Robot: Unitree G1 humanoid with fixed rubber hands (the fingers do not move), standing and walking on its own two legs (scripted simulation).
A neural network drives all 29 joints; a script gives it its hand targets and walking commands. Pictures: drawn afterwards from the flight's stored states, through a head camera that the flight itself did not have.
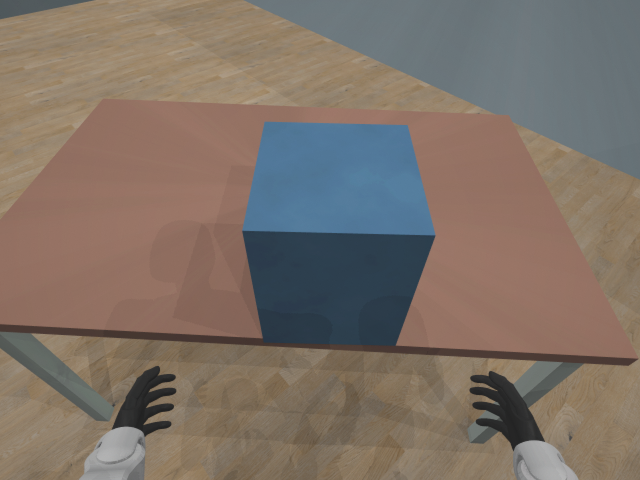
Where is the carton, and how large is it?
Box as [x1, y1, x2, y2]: [242, 122, 435, 345]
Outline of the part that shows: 264,122 242,229 264,342 395,345 435,235 407,125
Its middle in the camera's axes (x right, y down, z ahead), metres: +0.02 -0.01 +0.62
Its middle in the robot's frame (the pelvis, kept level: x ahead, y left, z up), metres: +0.47 +0.00 +0.01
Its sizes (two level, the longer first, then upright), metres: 0.234 0.223 0.275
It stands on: a table, 0.65 m high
